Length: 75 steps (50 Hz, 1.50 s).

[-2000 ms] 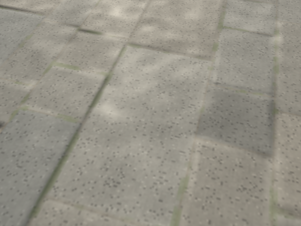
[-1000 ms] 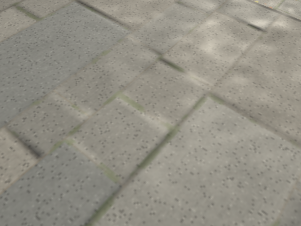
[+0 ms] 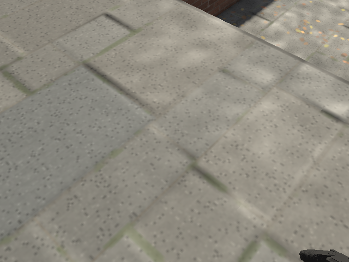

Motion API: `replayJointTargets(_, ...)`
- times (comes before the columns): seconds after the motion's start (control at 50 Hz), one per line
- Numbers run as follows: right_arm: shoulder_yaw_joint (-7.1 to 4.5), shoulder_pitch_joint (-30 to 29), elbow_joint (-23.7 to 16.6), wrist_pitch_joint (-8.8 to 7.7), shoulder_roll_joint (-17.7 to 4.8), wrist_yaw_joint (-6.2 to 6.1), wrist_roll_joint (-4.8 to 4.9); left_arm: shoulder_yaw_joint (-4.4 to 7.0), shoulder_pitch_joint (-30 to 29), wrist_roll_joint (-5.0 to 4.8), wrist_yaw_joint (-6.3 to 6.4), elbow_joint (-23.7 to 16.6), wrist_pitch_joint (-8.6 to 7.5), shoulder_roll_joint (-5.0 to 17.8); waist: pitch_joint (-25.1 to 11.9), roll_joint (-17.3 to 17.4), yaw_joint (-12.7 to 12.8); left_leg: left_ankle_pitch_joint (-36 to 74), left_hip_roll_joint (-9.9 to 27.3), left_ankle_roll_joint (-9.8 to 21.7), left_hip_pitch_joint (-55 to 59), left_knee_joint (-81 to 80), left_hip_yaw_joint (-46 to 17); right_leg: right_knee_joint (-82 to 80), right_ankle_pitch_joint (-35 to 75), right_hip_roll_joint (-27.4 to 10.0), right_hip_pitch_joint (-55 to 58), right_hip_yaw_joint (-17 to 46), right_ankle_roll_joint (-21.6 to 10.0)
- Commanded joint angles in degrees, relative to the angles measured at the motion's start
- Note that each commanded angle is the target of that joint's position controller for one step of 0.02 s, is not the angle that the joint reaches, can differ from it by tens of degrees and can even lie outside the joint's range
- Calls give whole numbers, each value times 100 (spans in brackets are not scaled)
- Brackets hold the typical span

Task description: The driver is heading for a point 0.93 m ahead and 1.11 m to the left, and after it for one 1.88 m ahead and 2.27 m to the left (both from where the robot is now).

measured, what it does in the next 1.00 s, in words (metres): walks ahead, turning left: right foot, then left foot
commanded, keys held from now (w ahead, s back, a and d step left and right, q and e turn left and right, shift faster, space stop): w+q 1.00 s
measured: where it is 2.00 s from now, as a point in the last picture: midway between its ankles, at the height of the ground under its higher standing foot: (86, 164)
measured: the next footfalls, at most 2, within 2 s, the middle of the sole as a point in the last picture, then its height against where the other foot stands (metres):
right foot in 0.46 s outside the picture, level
left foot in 0.98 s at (117, 226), level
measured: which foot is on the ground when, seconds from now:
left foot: down 0.00-0.46, up 0.48-0.96, down 0.98-1.00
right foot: up 0.00-0.44, down 0.46-0.98, up 1.00-1.00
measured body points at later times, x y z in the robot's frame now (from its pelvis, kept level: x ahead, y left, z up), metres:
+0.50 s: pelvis +0.29 -0.01 +0.00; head +0.31 +0.00 +0.45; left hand +0.44 +0.29 -0.06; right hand +0.41 -0.28 -0.11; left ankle +0.12 +0.08 -0.69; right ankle +0.41 -0.09 -0.72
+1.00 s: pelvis +0.51 +0.12 +0.00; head +0.53 +0.15 +0.44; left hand +0.35 +0.38 -0.13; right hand +0.84 +0.06 -0.07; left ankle +0.55 +0.26 -0.72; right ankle +0.42 -0.10 -0.70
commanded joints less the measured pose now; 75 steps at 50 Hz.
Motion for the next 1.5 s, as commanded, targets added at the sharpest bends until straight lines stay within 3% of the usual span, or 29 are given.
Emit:
replayJointTargets(0.02, -545, 1944, -34, -27, -1710, -80, 25, -96, 533, 171, -26, -695, -237, 73, -2115, 1646, -554, -189, 2019, 1843, 5205, -563, -4170, 4758, -57, 254, -3752, 259, 216)
replayJointTargets(0.04, -424, 2147, -26, 16, -1126, -124, 72, -20, 98, 33, -131, -659, -414, 578, -2178, 1027, -945, -1011, 1929, 1661, 5409, -1010, -4486, 5190, -345, 10, -4449, 1023, 157)
replayJointTargets(0.06, -382, 1812, -98, 44, -1016, -167, 29, 22, -503, -150, -192, -908, -524, 742, -1310, 701, -971, -843, 1767, 1432, 4735, -1168, -3711, 5082, 143, -250, -4813, 979, 117)
replayJointTargets(0.1, -350, 1177, -268, 93, -943, -183, -16, 28, -873, 27, -152, -1022, -581, 669, -473, -213, -593, 313, 1389, 1250, 3180, -1406, -2869, 4210, 710, -591, -4443, 819, 195)
replayJointTargets(0.18, -327, 873, -309, 92, -905, -249, -18, 27, -544, 109, -77, -1031, -366, 498, -240, 200, -162, 1212, 1029, 1306, 1880, -1762, -2190, 3276, 927, -738, -3787, 652, 560)
replayJointTargets(0.28, -396, 1193, -99, 181, -1103, -384, 54, -90, -1580, 93, -73, -1251, -361, 197, -97, 368, -541, 720, 501, 862, 1211, -1643, -1618, 1207, 2846, -388, -3131, 487, 721)
replayJointTargets(0.38, -396, 1538, 73, 271, -1072, -407, 105, 43, -1981, -33, -150, -1382, -459, 472, -172, 556, -640, -66, 761, 636, 1899, -1070, -2418, 240, 2772, -178, -2737, 753, 545)
replayJointTargets(0.44, -349, 1355, 16, 296, -881, -400, 59, 212, -1194, -18, -116, -1213, -525, 694, -408, 702, -159, 95, 585, 353, 1917, -260, -2567, -199, 2407, -270, -1551, 683, 166)
replayJointTargets(0.46, -234, 1303, -82, 265, -563, -374, 3, 303, -444, 81, -66, -1157, -549, 952, -1054, 328, 193, -243, 292, 145, 1403, 1012, -2185, -96, 2221, -1043, -258, 1337, -196)
replayJointTargets(0.48, -111, 2000, -217, 206, -208, -375, 98, 443, 241, 170, -42, -993, -472, 1448, -1891, -1253, 77, -2095, -513, -280, -483, 2936, -1276, -332, 1284, -2370, 1786, 3591, -1126)
replayJointTargets(0.5, -156, 2108, -196, 175, -606, -380, 142, 405, 360, 9, -86, -933, -424, 1147, -1812, -1690, 97, -2939, -183, -387, -1460, 3981, -1205, -790, -50, -2783, 1859, 4943, -1324)
replayJointTargets(0.52, -274, 1621, -173, 206, -1014, -379, 140, 299, 114, -16, -64, -1011, -397, 734, -1027, -982, 233, -2423, 80, -436, -1720, 4373, -1240, -927, -330, -2525, 1191, 4213, -1070)
replayJointTargets(0.54, -298, 1220, -246, 246, -1038, -382, 76, 245, -148, 24, -50, -1039, -356, 593, -547, -561, 193, -1990, 266, -466, -1620, 4377, -1025, -965, 262, -2266, 510, 3364, -862)
replayJointTargets(0.6, -313, 1028, -344, 310, -761, -312, 80, 154, -552, 78, -49, -938, -352, 333, 52, -706, -136, -1411, 636, -474, -1078, 3817, -868, -1413, 1571, -1699, -742, 1935, -697)
replayJointTargets(0.7, -240, 676, -464, 391, -465, -277, 34, 270, -484, 46, -64, -641, -417, 606, 132, -486, -164, -716, 768, -596, -1275, 2937, -757, -1757, 2713, -1784, -744, 936, -883)
replayJointTargets(0.88, -188, -603, -829, 302, -375, 15, 85, 367, -133, -117, -29, -220, -226, 988, 453, -401, 191, 174, 570, -271, -817, 723, -82, -1569, 3464, -1839, 46, -329, -504)
replayJointTargets(0.94, -353, -150, -824, 348, -674, 28, 21, 447, -178, -198, 19, -197, -122, 1234, 38, -619, -231, -679, 61, 90, 207, 497, 379, -403, 6096, -1831, 317, -698, -321)
replayJointTargets(0.98, -693, 1696, -340, 412, -1258, -100, 51, 369, -198, -151, 76, -267, -93, 1058, -898, -239, -1184, -229, -131, 527, 3017, 16, 62, 2122, 5729, -1476, -1026, -935, 21)
replayJointTargets(1.0, -807, 1823, -308, 408, -1966, -197, 107, 109, 203, 134, 12, -604, -191, 270, -1290, 1396, -708, -641, 1449, 1414, 5038, -205, -2839, 4304, 595, -562, -3678, -831, 388)
replayJointTargets(1.02, -700, 1955, -517, 301, -1769, -165, 78, 65, -78, 12, -57, -739, -414, 440, -2351, 1197, -900, -1625, 2107, 2012, 5538, -1199, -5088, 5313, -715, -73, -4498, 594, 402)
replayJointTargets(1.04, -580, 1819, -427, 219, -1371, -131, 21, 176, -693, -222, -111, -902, -526, 830, -1643, 702, -1047, -1426, 1913, 1645, 5132, -1361, -4289, 5329, -165, -394, -5010, 827, 309)
replayJointTargets(1.1, -414, 871, -514, 163, -914, -159, -21, 185, -767, 19, -45, -855, -553, 785, -502, 193, -358, 182, 1259, 1200, 2874, -1498, -2639, 4042, 839, -918, -4137, 776, 304)
replayJointTargets(1.18, -419, 800, -416, 124, -977, -269, -25, 141, -783, 101, -54, -852, -338, 527, -259, 221, -165, 979, 1003, 1249, 1788, -1784, -2060, 3156, 1291, -844, -3644, 603, 600)
replayJointTargets(1.28, -459, 1191, -166, 192, -1108, -396, 41, 8, -1917, 51, -124, -1114, -354, 236, 12, 390, -583, 166, 610, 849, 1383, -1703, -1704, 1059, 3038, -443, -3187, 556, 694)
replayJointTargets(1.38, -460, 1503, 42, 246, -1074, -420, 95, 124, -2190, -50, -214, -1253, -443, 530, 24, 563, -621, -432, 881, 671, 1901, -1125, -2448, 274, 2807, -281, -2758, 800, 506)
replayJointTargets(1.44, -404, 1391, 17, 292, -857, -418, 61, 277, -1313, -27, -171, -1060, -502, 710, -272, 699, -145, -134, 625, 389, 1903, -249, -2544, -109, 2329, -291, -1517, 649, 169)
replayJointTargets(1.46, -279, 1397, -62, 275, -515, -394, 4, 362, -565, 71, -126, -996, -528, 958, -944, 255, 187, -509, 296, 176, 1391, 1127, -2150, -39, 2124, -1055, -212, 1322, -172)
replayJointTargets(1.48, -168, 2101, -207, 228, -179, -403, 127, 487, 83, 166, -111, -843, -464, 1475, -1754, -1422, 11, -2516, -522, -272, -516, 3087, -1262, -470, 997, -2406, 1740, 3742, -1092)
replayJointTargets(1.5, -228, 2192, -162, 206, -657, -419, 188, 434, 164, 10, -165, -793, -427, 1137, -1642, -1656, 38, -2948, -153, -372, -1478, 4087, -1262, -929, -502, -2748, 1780, 5029, -1255)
